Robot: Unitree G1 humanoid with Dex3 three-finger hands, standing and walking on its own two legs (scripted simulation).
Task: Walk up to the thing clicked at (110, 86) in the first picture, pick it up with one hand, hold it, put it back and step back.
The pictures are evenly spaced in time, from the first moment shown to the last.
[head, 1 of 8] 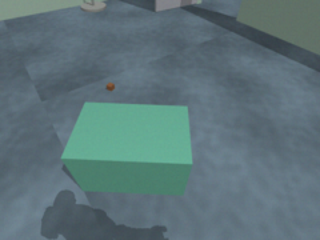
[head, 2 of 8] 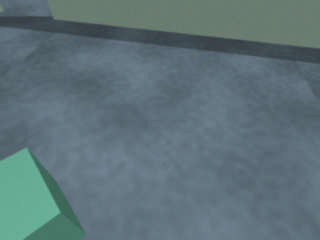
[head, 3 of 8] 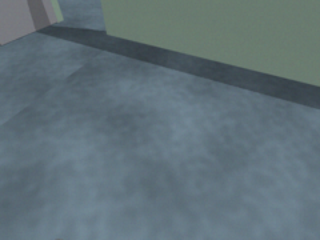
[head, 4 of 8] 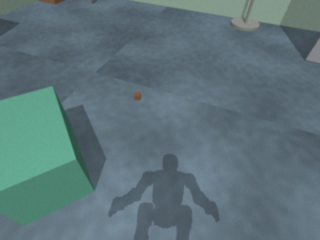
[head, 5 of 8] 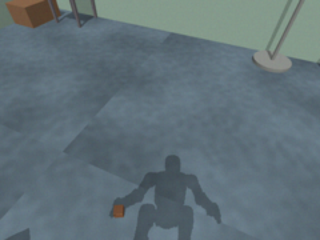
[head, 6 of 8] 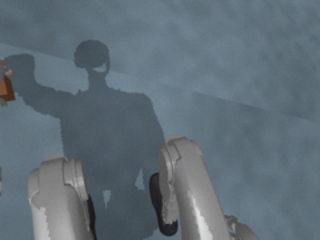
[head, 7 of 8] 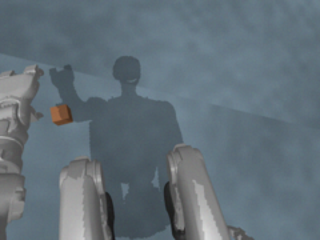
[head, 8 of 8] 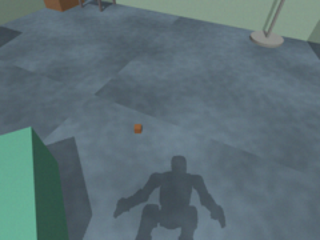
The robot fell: no
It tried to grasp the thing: yes
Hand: left
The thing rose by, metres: 0.68
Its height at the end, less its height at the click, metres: +0.00
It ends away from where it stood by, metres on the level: 0.00
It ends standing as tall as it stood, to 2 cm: yes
